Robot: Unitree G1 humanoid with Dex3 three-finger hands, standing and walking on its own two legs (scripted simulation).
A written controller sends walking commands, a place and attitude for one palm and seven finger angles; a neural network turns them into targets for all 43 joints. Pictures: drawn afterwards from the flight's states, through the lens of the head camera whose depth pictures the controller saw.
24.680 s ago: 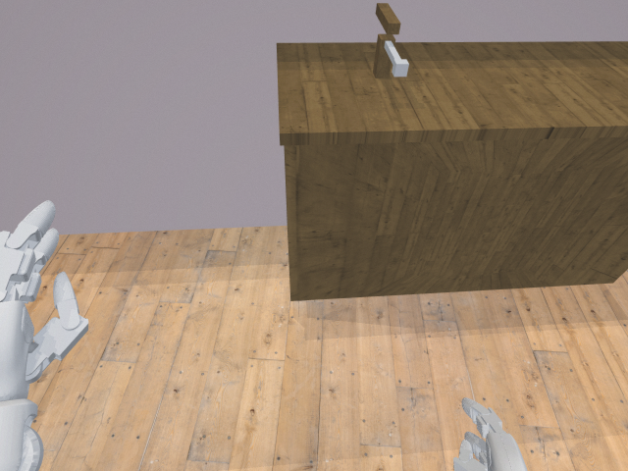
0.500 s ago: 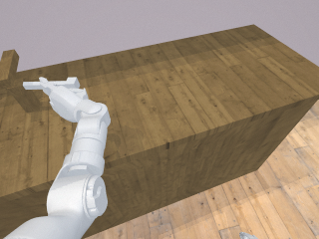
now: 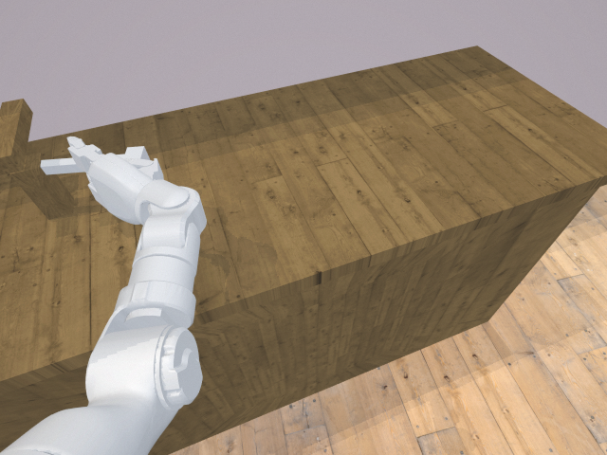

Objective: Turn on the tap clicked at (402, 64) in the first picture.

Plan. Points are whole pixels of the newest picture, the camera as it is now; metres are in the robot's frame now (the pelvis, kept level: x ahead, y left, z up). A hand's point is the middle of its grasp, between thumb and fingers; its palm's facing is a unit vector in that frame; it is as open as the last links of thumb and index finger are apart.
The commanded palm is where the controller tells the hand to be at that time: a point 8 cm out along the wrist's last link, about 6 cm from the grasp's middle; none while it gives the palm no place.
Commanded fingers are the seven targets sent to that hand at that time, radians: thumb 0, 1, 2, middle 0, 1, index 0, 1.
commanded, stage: lift the hand up off the lever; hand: left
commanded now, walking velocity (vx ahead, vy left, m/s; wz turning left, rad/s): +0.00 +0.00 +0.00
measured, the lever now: (137, 160) +0.49 +0.24 +0.13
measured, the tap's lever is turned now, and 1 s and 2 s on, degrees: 74 74 74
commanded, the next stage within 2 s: draw the hand back beside the body in 1.92 s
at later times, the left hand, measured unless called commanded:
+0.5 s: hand (143, 165) +0.44 +0.20 +0.17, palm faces +0.82 -0.57 -0.07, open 7.8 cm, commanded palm +0.39 +0.22 +0.17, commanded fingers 0.00 0.90 0.90 -0.15 -0.15 -0.15 -0.15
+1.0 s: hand (139, 155) +0.44 +0.20 +0.18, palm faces +0.82 -0.57 -0.08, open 7.8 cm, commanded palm +0.39 +0.22 +0.19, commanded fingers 0.00 0.90 0.90 -0.15 -0.15 -0.15 -0.15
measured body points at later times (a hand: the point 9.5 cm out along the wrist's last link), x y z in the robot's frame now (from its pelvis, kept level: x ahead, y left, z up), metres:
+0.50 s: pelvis +0.01 +0.00 +0.01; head +0.01 -0.02 +0.46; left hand +0.39 +0.23 +0.18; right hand +0.15 -0.24 -0.12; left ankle +0.00 +0.13 -0.72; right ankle +0.01 -0.06 -0.72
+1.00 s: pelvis +0.01 +0.00 +0.01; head +0.01 -0.02 +0.46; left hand +0.39 +0.23 +0.19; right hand +0.14 -0.24 -0.12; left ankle +0.00 +0.13 -0.72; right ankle +0.01 -0.06 -0.72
